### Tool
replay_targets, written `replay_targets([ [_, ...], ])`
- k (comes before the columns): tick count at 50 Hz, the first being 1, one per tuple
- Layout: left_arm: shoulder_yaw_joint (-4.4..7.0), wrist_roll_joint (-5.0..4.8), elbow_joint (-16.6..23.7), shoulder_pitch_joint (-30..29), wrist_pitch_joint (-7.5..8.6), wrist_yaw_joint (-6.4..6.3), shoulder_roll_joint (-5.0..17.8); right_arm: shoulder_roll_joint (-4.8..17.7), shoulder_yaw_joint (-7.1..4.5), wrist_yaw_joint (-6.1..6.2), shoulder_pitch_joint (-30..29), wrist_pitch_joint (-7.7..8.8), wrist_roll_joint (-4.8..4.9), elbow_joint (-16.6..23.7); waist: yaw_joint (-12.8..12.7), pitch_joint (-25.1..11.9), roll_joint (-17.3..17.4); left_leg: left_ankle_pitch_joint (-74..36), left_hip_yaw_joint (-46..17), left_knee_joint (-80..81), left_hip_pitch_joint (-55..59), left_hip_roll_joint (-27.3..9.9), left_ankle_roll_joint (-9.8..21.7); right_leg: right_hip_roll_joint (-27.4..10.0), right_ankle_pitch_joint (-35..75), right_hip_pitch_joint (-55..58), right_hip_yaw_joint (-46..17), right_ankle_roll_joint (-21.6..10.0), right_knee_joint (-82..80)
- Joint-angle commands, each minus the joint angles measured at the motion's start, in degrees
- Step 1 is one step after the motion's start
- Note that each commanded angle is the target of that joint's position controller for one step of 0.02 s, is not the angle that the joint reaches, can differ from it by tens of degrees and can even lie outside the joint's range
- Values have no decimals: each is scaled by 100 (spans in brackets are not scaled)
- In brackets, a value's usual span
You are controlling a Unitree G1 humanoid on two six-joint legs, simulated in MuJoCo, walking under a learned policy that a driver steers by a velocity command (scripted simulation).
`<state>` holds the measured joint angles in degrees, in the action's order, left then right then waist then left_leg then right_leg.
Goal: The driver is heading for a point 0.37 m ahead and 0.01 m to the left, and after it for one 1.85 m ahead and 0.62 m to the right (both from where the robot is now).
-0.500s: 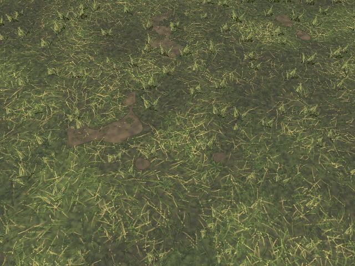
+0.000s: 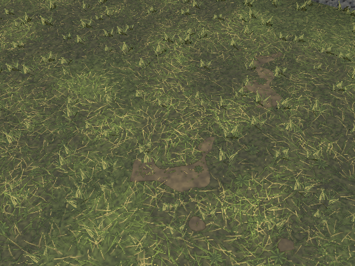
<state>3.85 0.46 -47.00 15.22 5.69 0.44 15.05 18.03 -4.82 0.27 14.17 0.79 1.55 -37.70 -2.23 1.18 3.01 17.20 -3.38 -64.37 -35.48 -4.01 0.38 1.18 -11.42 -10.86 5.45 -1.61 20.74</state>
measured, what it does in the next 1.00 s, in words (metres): walks ahead: left foot, then right foot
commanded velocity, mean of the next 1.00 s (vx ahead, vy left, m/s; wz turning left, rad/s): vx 0.23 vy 0.00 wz -0.12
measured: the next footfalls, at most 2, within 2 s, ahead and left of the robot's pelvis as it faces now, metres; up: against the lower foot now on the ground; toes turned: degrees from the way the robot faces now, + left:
left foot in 0.28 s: +0.31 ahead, +0.17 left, +0.00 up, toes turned +10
right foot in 0.78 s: +0.41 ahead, -0.06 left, +0.00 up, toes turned -8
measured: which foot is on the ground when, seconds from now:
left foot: up 0.00-0.26, down 0.28-0.78, up 0.80-1.00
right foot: down 0.00-0.30, up 0.32-0.76, down 0.78-1.00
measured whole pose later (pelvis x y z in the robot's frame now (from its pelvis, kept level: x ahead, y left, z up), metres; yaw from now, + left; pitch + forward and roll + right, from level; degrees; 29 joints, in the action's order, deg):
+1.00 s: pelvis +0.34 +0.04 +0.00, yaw -12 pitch +4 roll +2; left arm 4.7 -0.4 -39.3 10.1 -1.2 -1.0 17.5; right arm 17.2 -4.7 2.2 3.2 -0.4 0.0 -43.2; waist -1.1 3.2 0.8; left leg 25.0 -3.1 -57.3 -30.0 0.3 -3.9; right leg 2.5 -8.8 -20.9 -3.4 -3.3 26.5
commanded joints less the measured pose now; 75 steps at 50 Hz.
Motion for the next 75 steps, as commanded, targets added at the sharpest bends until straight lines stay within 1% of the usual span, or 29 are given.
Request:
replay_targets([
  [1,214,-9,302,-243,99,-30,895,169,-20,-35,-173,43,-21,528,84,-44,-720,-601,-233,505,-758,-336,-78,-1696,1073,571,-1103,-980,-1191],
  [6,234,-61,152,-21,0,-61,1060,7,77,-204,-993,129,-25,694,-225,172,-616,-1772,219,2076,-350,-183,9,-1503,1460,731,-131,-743,-1190],
  [10,271,-197,-70,351,-117,-12,1256,34,92,-300,-1420,162,-11,902,-247,384,-640,-1235,438,2823,-114,50,263,-1764,2013,1268,-9,-714,-1032],
  [12,308,-256,-120,322,-177,-31,1437,260,-15,-308,-1154,163,-73,891,68,118,-824,-721,679,3068,574,370,487,-1810,3851,1520,157,-620,-351],
  [14,196,-234,-170,300,-219,-74,1268,730,-268,-213,326,160,-163,474,936,-744,-699,-1845,625,3642,3093,561,780,-1390,4548,654,416,-252,1698],
  [15,0,-17,69,412,-143,-41,743,1293,-361,-86,1038,138,-323,355,1012,-1676,317,-3430,-1208,3297,5310,-945,1328,-789,1686,-1278,435,123,3795],
  [16,-132,-86,-54,885,-54,25,530,1300,-262,-77,845,147,-351,462,708,-2778,1131,-4660,-3332,3812,5976,-2305,2244,21,-2611,-2218,-546,348,5525],
  [17,69,-281,-94,465,-49,36,1164,883,-154,-122,694,163,-322,495,958,-2564,303,-5201,-2448,3762,5408,-2028,2002,-211,-2499,-2332,-1357,327,5780],
  [18,56,-372,61,96,-69,41,1074,704,-87,-137,437,203,-277,385,777,-1687,312,-5387,-1425,3756,4766,-1740,1720,-447,-2335,-2665,-1196,299,5501],
  [20,72,-203,-48,93,-210,-57,892,381,-12,-157,-121,284,-183,244,330,-861,121,-4503,-656,4252,3428,-1247,1327,-784,-1671,-2414,-995,370,4681],
  [25,103,-132,-42,338,-584,-195,622,389,-41,-51,-835,424,-334,53,-116,-519,286,-4258,384,5027,2163,-1161,1364,-702,-523,-1739,-872,627,4092],
  [30,66,-98,362,-375,-607,-39,502,515,-91,175,-764,233,-277,-178,158,-416,234,-3410,926,5062,2553,-1139,1240,-748,402,-1751,-644,548,2761],
  [36,166,-99,803,-687,-723,155,632,733,-194,176,-697,-7,-63,-360,242,-305,270,-3233,847,4272,3159,-1517,1040,-551,-411,-1741,-300,196,1876],
  [38,235,-92,787,-347,-707,160,700,684,-197,198,-699,-46,29,-426,23,-447,111,-3391,1120,3402,3067,-1252,648,-261,366,-955,-98,-69,876],
  [39,391,-67,753,16,-679,71,1138,574,-182,186,-362,-28,-55,-510,-38,-741,-542,-2827,1407,2356,2649,-769,214,-403,2338,-45,-628,-345,454],
  [40,555,1,834,250,-670,-66,1870,303,-82,153,-436,28,-336,-250,75,-968,-2034,395,1599,491,789,93,-357,-1788,5236,1273,-2631,-1273,609],
  [41,463,102,922,344,-604,-28,1712,277,-40,117,-672,49,-327,-149,-123,-1749,-1877,2484,421,-713,0,680,-476,-2464,5031,1714,-3810,-2280,349],
  [43,363,-42,996,-129,-481,7,1293,453,-96,104,-993,12,-95,-165,-58,-1266,-911,1813,-113,-861,-380,320,-309,-1882,3689,1267,-2839,-1749,260],
  [44,326,-133,1023,-377,-497,-32,1149,457,-111,166,-1019,-17,-149,-222,49,-982,-613,1415,-109,-473,-416,224,-308,-1656,3093,934,-2588,-1461,174],
  [51,375,-110,1220,-619,-670,-251,1260,248,-56,213,-909,-80,-147,-295,214,-1001,-972,429,-97,1435,675,485,-531,-1157,2056,125,-2378,-1187,6],
  [57,371,-96,1345,-766,-776,-213,1237,379,-93,89,-891,2,-105,-276,125,-787,-1301,301,-143,2591,1284,622,-422,-1024,801,-220,-3067,-1046,16],
  [60,328,-175,1428,-911,-842,-240,1139,442,-153,14,-417,100,-116,-410,398,-759,-1239,-623,-40,4168,2234,549,-185,-699,624,-496,-3122,-695,436],
  [61,264,-148,1459,-757,-846,-247,919,805,-247,39,-225,92,-205,-419,342,-831,-648,-771,-742,4511,2842,-327,128,-346,-301,-1070,-2752,-379,1116],
  [62,222,-167,1624,-583,-802,-224,719,1334,-352,76,-358,21,-330,-419,8,-589,1136,-1657,-2162,4776,3052,-1481,961,659,-1980,-2276,-1519,-16,2230],
  [63,358,-71,1563,-566,-726,-210,1184,1032,-281,74,-534,50,-463,-250,150,-561,1145,-1982,-2695,4863,2693,-2039,1566,393,-2472,-2458,-1446,235,3694],
  [64,469,-122,1430,-443,-730,-185,1438,730,-186,112,-833,65,-420,-120,40,-494,663,-1981,-2143,4773,2531,-1778,1464,249,-2098,-2390,-1513,302,4347],
  [66,462,-115,1237,-257,-844,-206,1245,474,-114,166,-1148,49,-226,-51,-20,-297,436,-1760,-1181,4628,2578,-1158,1031,153,-1450,-2542,-1350,501,4870],
  [70,301,-209,1523,-749,-877,-145,817,574,-119,273,-657,-59,-244,-128,359,-256,616,-2215,-473,4634,3113,-1005,1140,-44,-1028,-2754,-890,742,4257],
  [75,163,-120,1688,-877,-854,-67,623,930,-230,168,-564,-121,-172,-155,486,-560,789,-2773,-193,4467,3064,-1201,1251,-175,-1390,-1547,-517,649,2655],
])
